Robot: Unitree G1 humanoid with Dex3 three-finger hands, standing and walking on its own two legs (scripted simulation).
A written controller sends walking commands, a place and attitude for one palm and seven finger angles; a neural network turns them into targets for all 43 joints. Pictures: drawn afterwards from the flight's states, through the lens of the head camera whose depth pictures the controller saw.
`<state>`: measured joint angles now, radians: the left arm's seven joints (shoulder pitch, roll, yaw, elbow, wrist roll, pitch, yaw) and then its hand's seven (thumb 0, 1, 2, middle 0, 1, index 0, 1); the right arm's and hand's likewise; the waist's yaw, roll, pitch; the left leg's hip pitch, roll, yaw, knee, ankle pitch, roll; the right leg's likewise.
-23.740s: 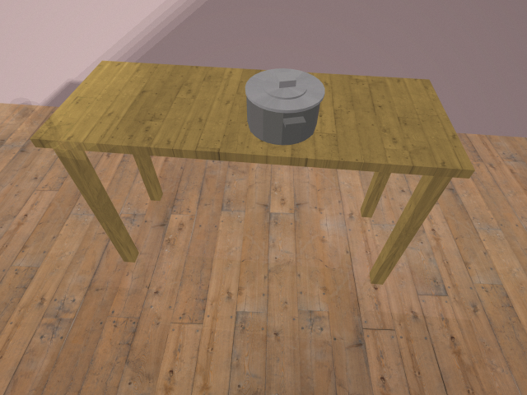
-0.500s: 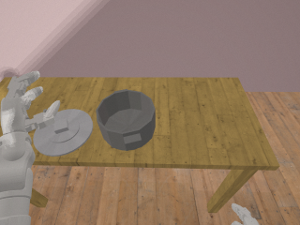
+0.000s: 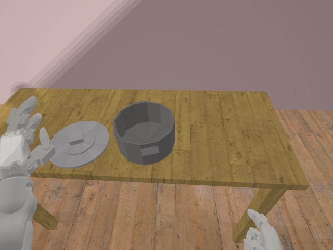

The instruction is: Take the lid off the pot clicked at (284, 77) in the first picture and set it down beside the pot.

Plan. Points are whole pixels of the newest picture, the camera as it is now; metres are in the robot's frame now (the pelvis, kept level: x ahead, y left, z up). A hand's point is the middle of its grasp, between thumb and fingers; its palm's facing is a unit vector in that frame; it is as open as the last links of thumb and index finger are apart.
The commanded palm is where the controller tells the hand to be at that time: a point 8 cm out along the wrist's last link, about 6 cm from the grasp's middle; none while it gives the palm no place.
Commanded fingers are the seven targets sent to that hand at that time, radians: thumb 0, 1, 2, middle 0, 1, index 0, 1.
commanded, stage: draw the hand back to the body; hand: left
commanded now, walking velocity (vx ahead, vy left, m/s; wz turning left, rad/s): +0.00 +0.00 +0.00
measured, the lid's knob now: (76, 137) +0.46 +0.37 -0.04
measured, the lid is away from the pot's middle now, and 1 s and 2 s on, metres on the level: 0.24 0.24 0.24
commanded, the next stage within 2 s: step back with the hand held close in 0.66 s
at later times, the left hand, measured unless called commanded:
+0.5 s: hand (36, 182) +0.19 +0.26 +0.15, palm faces +0.38 -0.85 -0.35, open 7.4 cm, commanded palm +0.13 +0.30 +0.17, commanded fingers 0.00 0.90 0.90 -0.20 -0.30 -0.20 -0.30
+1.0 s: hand (28, 181) +0.19 +0.27 +0.15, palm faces +0.32 -0.85 -0.42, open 7.4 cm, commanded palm +0.12 +0.31 +0.17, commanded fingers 0.00 0.90 0.90 -0.20 -0.30 -0.20 -0.30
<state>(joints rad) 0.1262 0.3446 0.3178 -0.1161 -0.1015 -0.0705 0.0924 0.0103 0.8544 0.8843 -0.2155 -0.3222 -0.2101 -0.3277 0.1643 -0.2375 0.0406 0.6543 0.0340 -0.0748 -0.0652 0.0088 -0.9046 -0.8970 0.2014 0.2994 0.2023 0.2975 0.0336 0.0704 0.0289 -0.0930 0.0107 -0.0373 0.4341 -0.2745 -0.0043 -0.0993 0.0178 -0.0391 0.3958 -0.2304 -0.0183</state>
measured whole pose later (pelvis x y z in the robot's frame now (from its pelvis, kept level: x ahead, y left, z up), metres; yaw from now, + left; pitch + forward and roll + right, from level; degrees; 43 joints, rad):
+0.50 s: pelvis +0.00 +0.02 +0.00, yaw +0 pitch -4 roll -1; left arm 0.48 0.33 0.29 -0.43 -0.09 -0.09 0.09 0.01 0.89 0.90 -0.21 -0.30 -0.21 -0.30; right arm 0.18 -0.22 0.03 0.64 0.01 -0.12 -0.06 0.01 -0.90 -0.90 0.20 0.30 0.20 0.30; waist 0.05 0.06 0.02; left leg -0.09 -0.01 -0.02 0.45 -0.28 0.02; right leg -0.09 0.00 -0.03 0.39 -0.23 0.00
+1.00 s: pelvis -0.01 +0.04 +0.00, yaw +0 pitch +0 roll -2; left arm 0.56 0.37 0.37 -0.56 -0.06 -0.18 0.08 0.01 0.89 0.90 -0.21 -0.30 -0.20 -0.30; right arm 0.16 -0.22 0.02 0.57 0.01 -0.05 -0.04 0.01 -0.90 -0.90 0.20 0.30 0.20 0.30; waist 0.01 0.00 0.06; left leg -0.21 -0.03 -0.02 0.51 -0.29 0.04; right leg -0.20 -0.02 -0.02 0.42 -0.21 0.03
